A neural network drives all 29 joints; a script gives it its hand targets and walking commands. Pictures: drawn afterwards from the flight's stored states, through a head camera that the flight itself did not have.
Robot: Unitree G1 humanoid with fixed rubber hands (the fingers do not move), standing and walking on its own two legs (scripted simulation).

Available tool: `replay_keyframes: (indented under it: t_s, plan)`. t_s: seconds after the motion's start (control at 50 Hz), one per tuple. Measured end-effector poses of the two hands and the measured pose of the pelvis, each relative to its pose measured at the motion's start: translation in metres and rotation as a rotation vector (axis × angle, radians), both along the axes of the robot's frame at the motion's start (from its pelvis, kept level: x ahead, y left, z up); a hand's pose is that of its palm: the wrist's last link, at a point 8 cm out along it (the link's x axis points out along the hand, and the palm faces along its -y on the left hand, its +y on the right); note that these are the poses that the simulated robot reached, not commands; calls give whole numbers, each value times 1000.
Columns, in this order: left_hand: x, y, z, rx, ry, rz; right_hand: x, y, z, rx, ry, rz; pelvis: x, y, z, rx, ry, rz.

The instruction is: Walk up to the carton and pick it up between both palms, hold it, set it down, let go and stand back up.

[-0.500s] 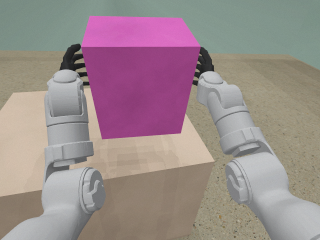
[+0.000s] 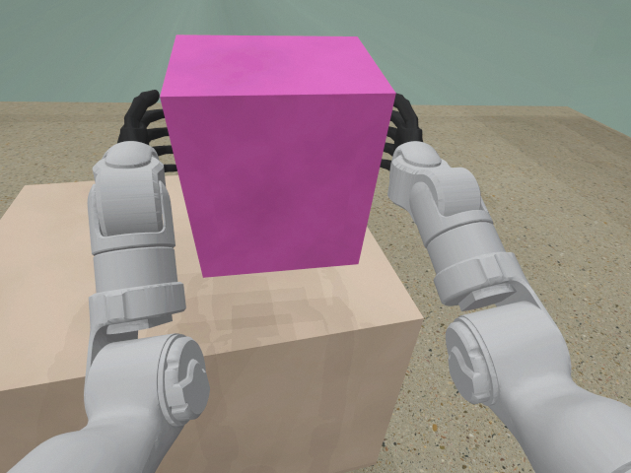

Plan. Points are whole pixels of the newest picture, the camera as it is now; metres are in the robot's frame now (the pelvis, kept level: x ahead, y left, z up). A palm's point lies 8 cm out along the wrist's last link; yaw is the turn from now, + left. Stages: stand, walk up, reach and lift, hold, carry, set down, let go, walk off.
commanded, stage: hold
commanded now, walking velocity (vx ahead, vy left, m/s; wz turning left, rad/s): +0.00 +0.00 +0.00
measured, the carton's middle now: (277, 161) +0.43 +0.01 +0.25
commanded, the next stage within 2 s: none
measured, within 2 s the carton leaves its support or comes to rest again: neither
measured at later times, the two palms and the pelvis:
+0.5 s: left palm (139, 153) +0.36 +0.16 +0.29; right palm (407, 153) +0.36 -0.14 +0.29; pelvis +0.00 +0.00 +0.00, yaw +0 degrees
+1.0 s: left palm (138, 153) +0.36 +0.16 +0.29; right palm (405, 152) +0.36 -0.14 +0.29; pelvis +0.00 +0.00 +0.00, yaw +0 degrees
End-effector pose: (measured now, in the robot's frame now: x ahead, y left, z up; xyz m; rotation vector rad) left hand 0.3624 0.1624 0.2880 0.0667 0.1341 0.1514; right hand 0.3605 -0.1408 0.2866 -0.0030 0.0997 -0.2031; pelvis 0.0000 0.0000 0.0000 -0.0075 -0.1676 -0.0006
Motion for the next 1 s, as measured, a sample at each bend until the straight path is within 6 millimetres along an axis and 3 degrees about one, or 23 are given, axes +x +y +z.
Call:
replay_keyframes:
  t_s: [1.0]
  plan:
    - [2, -1, 4, 8, -3, 3, 3, 0, 2, 3, 1, -1, -1, -5, 0, 1, 11, 5]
